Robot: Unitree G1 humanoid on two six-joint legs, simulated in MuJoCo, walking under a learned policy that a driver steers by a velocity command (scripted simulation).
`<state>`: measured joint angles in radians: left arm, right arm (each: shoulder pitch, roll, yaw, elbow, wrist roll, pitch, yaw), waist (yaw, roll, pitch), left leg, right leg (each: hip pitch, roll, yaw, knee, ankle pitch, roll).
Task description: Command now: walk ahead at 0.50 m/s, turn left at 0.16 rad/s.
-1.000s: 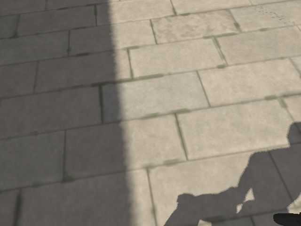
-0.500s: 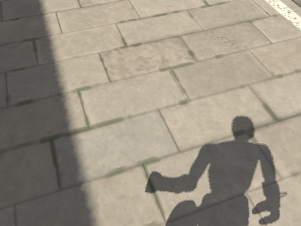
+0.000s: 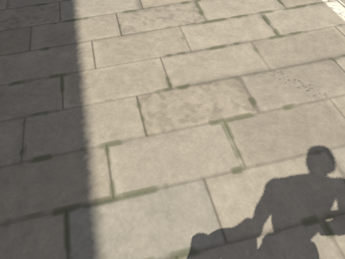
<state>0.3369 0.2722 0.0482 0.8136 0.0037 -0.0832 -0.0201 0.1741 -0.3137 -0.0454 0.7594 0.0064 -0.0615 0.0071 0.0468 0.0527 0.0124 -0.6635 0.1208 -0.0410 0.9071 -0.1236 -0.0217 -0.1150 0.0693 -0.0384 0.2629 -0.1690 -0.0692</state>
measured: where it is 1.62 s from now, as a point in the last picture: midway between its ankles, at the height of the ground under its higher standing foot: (164, 248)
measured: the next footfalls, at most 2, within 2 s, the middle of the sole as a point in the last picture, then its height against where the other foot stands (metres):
left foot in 0.26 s outside the picture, level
right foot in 0.72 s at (189, 226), level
